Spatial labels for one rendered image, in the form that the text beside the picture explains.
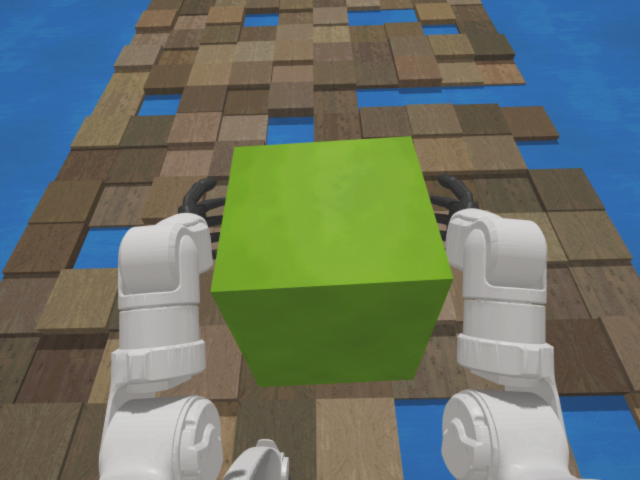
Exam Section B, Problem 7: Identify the robot left shin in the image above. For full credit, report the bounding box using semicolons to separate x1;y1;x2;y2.
256;439;279;451

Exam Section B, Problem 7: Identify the left robot upper arm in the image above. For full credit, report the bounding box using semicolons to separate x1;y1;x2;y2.
99;395;223;480

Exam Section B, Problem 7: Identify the left robot forearm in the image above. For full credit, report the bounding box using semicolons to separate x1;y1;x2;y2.
99;213;213;475

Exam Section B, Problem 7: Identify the right robot upper arm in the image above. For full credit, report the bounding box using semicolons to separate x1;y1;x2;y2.
441;389;597;480

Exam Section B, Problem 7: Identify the right robot forearm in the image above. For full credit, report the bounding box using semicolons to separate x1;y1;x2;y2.
445;208;569;465

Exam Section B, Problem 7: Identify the robot right hand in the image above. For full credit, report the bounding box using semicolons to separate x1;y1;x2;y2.
429;174;479;242

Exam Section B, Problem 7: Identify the robot left thigh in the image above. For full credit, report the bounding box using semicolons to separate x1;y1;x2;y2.
222;447;289;480

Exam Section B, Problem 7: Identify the carton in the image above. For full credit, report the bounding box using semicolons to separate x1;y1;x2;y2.
210;136;454;387

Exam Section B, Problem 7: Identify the robot left hand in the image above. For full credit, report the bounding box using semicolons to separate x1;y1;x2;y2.
178;177;226;260

